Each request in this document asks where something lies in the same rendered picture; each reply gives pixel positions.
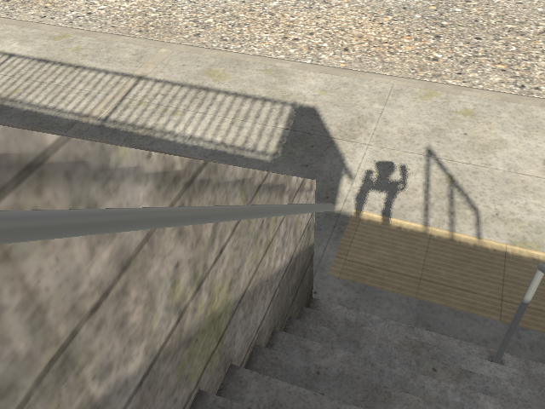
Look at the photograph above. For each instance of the stairs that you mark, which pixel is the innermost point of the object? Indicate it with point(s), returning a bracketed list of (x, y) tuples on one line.
[(333, 357)]

